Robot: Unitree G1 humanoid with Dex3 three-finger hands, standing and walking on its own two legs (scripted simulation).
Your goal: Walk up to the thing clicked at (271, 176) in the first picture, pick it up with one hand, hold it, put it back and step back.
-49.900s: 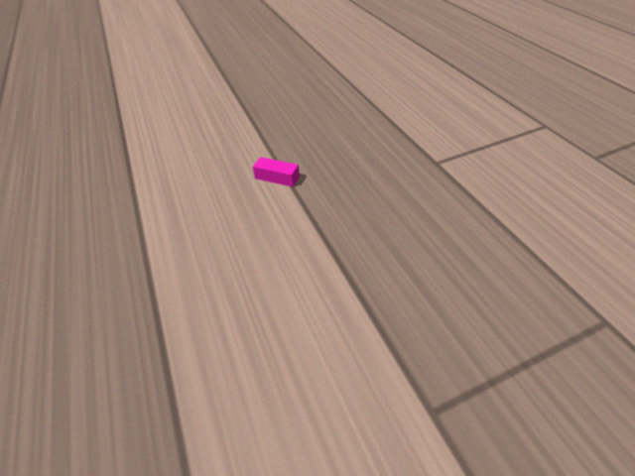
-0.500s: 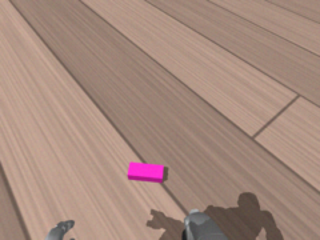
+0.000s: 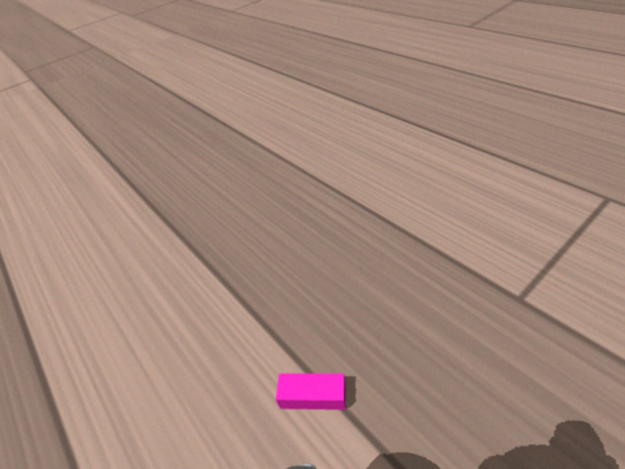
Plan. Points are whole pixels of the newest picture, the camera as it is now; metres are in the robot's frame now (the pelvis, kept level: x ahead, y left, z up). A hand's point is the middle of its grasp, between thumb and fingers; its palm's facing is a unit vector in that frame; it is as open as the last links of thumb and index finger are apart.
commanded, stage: walk up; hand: left
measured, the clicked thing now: (312, 391) +0.54 +0.17 -0.73
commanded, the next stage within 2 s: none
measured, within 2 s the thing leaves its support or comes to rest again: neither
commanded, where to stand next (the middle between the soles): +0.13 -0.05 m, yaw -2 degrees
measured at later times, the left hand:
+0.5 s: hand out of the picture +0.06 +0.29 -0.20, palm faces -0.09 -0.94 -0.32, open 7.4 cm
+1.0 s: hand out of the picture -0.06 +0.32 -0.15, palm faces +0.02 -0.91 -0.41, open 7.4 cm
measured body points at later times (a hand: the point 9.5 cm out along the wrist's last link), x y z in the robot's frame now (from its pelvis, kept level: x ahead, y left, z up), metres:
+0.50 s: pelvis -0.02 +0.03 -0.04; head +0.02 +0.06 +0.41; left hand +0.07 +0.34 -0.18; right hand +0.10 -0.31 -0.11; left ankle +0.15 +0.16 -0.74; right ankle -0.08 -0.11 -0.71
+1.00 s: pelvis +0.00 +0.04 -0.01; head +0.03 +0.04 +0.44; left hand -0.06 +0.37 -0.12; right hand +0.08 -0.27 -0.13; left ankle +0.06 +0.15 -0.74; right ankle -0.08 -0.11 -0.73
